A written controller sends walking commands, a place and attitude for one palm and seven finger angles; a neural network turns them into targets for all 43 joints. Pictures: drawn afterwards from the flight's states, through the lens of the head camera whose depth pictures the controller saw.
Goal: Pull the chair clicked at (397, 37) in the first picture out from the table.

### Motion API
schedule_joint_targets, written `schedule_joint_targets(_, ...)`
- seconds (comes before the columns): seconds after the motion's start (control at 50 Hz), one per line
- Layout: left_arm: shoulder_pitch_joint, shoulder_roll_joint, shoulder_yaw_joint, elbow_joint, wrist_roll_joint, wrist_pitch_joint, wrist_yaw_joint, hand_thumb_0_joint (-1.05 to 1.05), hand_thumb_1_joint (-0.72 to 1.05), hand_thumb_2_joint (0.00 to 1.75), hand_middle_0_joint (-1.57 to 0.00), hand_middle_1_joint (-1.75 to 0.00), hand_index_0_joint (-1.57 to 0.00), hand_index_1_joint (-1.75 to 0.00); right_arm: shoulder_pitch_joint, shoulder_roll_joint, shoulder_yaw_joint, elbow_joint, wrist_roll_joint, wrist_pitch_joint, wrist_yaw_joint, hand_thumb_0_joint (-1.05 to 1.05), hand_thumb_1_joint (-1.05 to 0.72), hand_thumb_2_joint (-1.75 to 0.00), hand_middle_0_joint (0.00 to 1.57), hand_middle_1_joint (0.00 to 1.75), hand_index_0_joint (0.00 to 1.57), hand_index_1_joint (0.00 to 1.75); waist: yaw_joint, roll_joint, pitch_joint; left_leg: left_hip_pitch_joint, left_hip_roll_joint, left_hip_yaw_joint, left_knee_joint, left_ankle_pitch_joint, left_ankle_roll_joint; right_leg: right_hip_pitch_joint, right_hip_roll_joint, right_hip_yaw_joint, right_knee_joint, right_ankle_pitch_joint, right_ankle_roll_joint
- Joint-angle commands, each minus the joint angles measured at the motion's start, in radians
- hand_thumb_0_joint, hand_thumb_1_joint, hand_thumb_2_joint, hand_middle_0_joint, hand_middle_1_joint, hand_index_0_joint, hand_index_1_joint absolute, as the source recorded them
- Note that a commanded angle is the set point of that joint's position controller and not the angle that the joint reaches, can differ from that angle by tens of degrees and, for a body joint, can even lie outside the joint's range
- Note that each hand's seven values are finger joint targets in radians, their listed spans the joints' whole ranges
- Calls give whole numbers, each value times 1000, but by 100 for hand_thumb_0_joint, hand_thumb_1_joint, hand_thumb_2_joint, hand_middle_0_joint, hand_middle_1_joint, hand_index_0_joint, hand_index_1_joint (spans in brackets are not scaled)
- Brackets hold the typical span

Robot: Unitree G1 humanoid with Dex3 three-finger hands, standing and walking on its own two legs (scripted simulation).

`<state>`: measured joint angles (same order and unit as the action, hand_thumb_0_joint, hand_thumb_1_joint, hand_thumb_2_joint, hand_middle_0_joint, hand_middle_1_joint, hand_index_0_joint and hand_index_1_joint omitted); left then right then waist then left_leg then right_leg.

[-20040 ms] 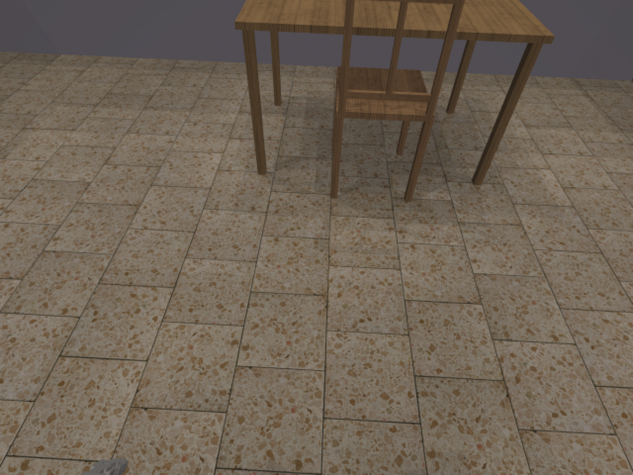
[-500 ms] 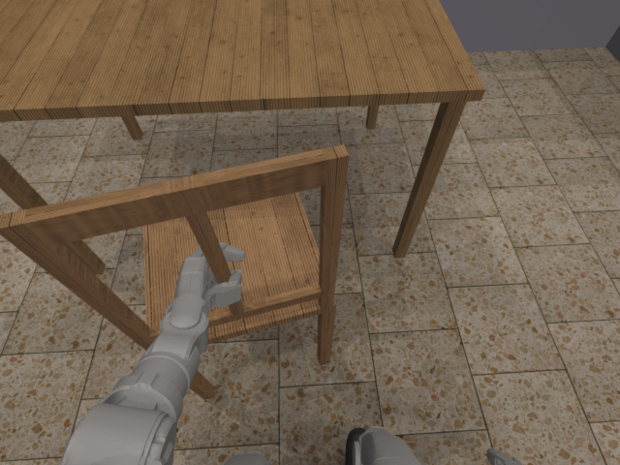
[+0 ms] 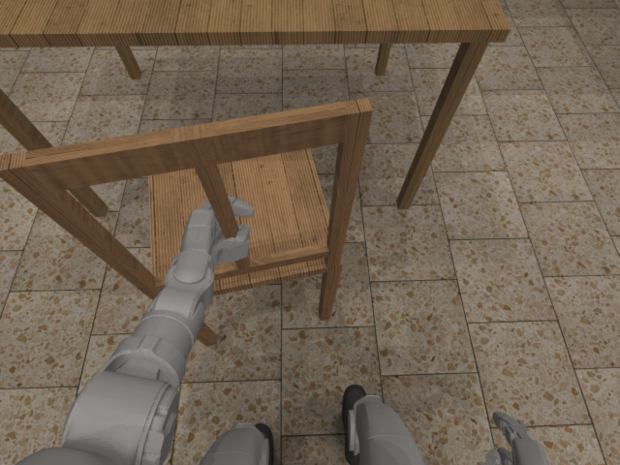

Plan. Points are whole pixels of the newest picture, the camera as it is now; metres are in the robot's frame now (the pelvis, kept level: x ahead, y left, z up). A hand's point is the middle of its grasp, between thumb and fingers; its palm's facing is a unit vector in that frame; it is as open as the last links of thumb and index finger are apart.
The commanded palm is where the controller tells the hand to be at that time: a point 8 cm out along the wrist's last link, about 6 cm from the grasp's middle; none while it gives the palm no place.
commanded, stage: step backward, pulling the chair out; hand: left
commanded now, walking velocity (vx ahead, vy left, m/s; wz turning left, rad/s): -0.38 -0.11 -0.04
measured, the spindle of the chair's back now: (228, 224) +0.44 +0.11 -0.05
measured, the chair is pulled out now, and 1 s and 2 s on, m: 0.29 0.48 0.74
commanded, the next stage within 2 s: stop walking, hand still on the chair in 1.46 s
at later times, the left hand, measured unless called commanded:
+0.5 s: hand (229, 304) +0.31 +0.10 -0.05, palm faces -0.14 -0.98 -0.17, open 5.3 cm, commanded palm +0.31 +0.15 -0.05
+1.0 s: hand (226, 386) +0.21 +0.10 -0.05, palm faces -0.14 -0.97 -0.18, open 5.3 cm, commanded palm +0.20 +0.16 -0.05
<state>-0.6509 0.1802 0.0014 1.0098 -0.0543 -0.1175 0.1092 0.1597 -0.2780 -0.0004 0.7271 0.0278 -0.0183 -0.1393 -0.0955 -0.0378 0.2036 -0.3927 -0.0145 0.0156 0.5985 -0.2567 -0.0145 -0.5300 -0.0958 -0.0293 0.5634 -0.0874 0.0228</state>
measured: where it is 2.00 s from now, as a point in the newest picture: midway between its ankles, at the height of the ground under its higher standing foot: outside the picture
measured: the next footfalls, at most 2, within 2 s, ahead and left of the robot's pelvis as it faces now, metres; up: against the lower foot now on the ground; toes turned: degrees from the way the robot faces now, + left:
right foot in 0.06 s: +0.07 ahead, -0.13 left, +0.00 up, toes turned -4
left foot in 0.38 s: -0.04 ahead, +0.16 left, +0.00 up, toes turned +0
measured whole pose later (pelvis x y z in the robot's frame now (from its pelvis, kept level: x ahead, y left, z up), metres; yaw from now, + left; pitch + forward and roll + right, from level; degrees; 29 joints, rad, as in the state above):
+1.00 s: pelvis -0.19 +0.04 +0.01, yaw +0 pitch +4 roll +1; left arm -0.66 0.12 -0.01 1.05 -0.04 -0.14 0.11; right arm 0.15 -0.34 -0.02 0.76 0.03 -0.03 -0.15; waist -0.12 0.02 0.20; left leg -0.28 0.03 0.00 0.50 -0.27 -0.05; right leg -0.44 -0.08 -0.07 0.53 -0.15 0.01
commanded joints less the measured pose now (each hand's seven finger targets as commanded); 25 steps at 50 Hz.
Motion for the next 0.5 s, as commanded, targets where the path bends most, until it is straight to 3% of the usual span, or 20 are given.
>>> schedule_joint_targets(0.0,-292,75,-11,-257,17,-99,-21,0,90,90,-50,-145,-50,-145,38,-103,-32,-112,-14,-8,0,0,-90,-90,20,30,20,30,65,284,-545,49,285,-179,-195,393,88,323,33,7,242,-207,-11)
schedule_joint_targets(0.02,-299,72,-7,-245,21,-106,-19,0,90,90,-50,-145,-50,-145,62,-101,-38,-101,-16,-13,6,0,-90,-90,20,30,20,30,64,279,-535,103,294,-182,-153,483,97,284,37,15,211,-228,-20)
schedule_joint_targets(0.04,-321,96,9,-235,22,-113,-18,0,90,90,-50,-145,-50,-145,78,-102,-43,-86,-17,-20,9,0,-90,-90,20,30,20,30,60,232,-532,156,300,-184,-116,549,101,258,43,19,168,-213,-21)
schedule_joint_targets(0.06,-333,78,-3,-201,29,-123,-16,0,90,90,-50,-145,-50,-145,99,-104,-47,-68,-18,-28,15,0,-90,-90,20,30,20,30,55,210,-531,209,290,-176,-56,643,93,251,35,30,98,-117,-26)
schedule_joint_targets(0.08,-344,78,-7,-180,35,-137,-16,0,90,90,-50,-145,-50,-145,116,-106,-50,-50,-16,-36,21,0,-90,-90,20,30,20,30,48,181,-552,247,272,-157,0,694,73,274,19,44,29,28,-30)
schedule_joint_targets(0.1,-345,105,3,-175,41,-155,-14,0,90,90,-50,-145,-50,-145,142,-107,-52,-32,-11,-40,21,0,-90,-90,20,30,20,30,35,132,-614,278,232,-106,61,705,38,345,-21,70,-43,358,-34)
schedule_joint_targets(0.12,-356,155,23,-165,40,-164,-8,0,90,90,-50,-145,-50,-145,149,-107,-54,-24,-1,-43,8,0,-90,-90,20,30,20,30,23,31,-678,177,161,-34,107,482,-17,489,-105,136,-40,639,-63)
schedule_joint_targets(0.14,-302,206,57,-113,29,-146,-5,0,90,90,-50,-145,-50,-145,136,-125,-63,-28,9,-42,-4,0,-90,-90,20,30,20,30,42,-73,-667,72,91,-33,205,72,-48,528,-210,231,-54,789,-128)
schedule_joint_targets(0.16,-267,221,70,-87,29,-122,-8,0,90,90,-50,-145,-50,-145,93,-122,-56,-38,12,-43,-2,0,-90,-90,20,30,20,30,66,-98,-635,-5,48,-81,289,-211,-52,523,-285,274,-80,839,-171)
schedule_joint_targets(0.2,-277,195,53,-107,34,-111,-15,0,90,90,-50,-145,-50,-145,45,-99,-40,-48,9,-50,3,0,-90,-90,20,30,20,30,87,-62,-590,-50,51,-139,370,-291,-43,458,-332,262,-97,637,-186)
schedule_joint_targets(0.24,-273,193,58,-114,33,-96,-10,0,90,90,-50,-145,-50,-145,52,-105,-25,-18,-6,-51,-8,0,-90,-90,20,30,20,30,72,-32,-585,-14,57,-121,245,-256,-44,490,-293,177,-78,675,-159)
schedule_joint_targets(0.28,-256,176,59,-122,30,-83,-8,0,90,90,-50,-145,-50,-145,66,-103,-20,-14,-3,-46,-16,0,-90,-90,20,30,20,30,63,-83,-614,22,47,-75,80,-190,-47,527,-244,124,-54,679,-115)
schedule_joint_targets(0.32,-251,141,32,-139,21,-71,-11,0,90,90,-50,-145,-50,-145,79,-112,-25,-16,-1,-37,-24,0,-90,-90,20,30,20,30,50,-93,-630,102,61,-41,-81,-13,-42,529,-197,98,-23,666,-83)
schedule_joint_targets(0.34,-262,134,19,-142,16,-65,-8,0,90,90,-50,-145,-50,-145,82,-127,-31,-18,3,-31,-30,0,-90,-90,20,30,20,30,41,-75,-624,169,98,-41,-160,192,-31,499,-163,66,6,606,-58)
schedule_joint_targets(0.36,-278,106,3,-175,10,-68,-10,0,90,90,-50,-145,-50,-145,82,-143,-39,-40,3,-22,-29,0,-90,-90,20,30,20,30,40,-17,-641,221,159,-88,-179,448,-3,444,-87,28,36,497,-17)
schedule_joint_targets(0.38,-291,61,-22,-193,8,-77,-18,0,90,90,-50,-145,-50,-145,85,-143,-50,-64,2,-13,-22,0,-90,-90,20,30,20,30,41,47,-631,268,207,-106,-130,607,20,385,-29,12,54,404,0)
schedule_joint_targets(0.42,-342,20,-47,-253,20,-101,-35,0,90,90,-50,-145,-50,-145,59,-100,-40,-86,-22,-2,-3,0,-90,-90,20,30,20,30,37,264,-630,277,266,-140,-145,699,59,304,8,2,197,37,-1)
schedule_joint_targets(0.44,-350,23,-47,-271,27,-107,-36,0,90,90,-50,-145,-50,-145,50,-94,-40,-90,-33,1,5,0,-90,-90,20,30,20,30,45,334,-595,257,305,-181,-185,699,82,245,30,1,277,-254,-9)
schedule_joint_targets(0.46,-334,32,-25,-255,32,-112,-29,0,90,90,-50,-145,-50,-145,59,-90,-41,-91,-39,-3,14,0,-90,-90,20,30,20,30,48,349,-563,273,338,-203,-184,726,118,179,53,13,344,-373,-18)
schedule_joint_targets(0.48,-322,27,-20,-225,32,-116,-25,0,90,90,-50,-145,-50,-145,69,-88,-44,-86,-38,-6,21,0,-90,-90,20,30,20,30,51,304,-540,304,354,-209,-150,804,139,143,58,21,351,-396,-26)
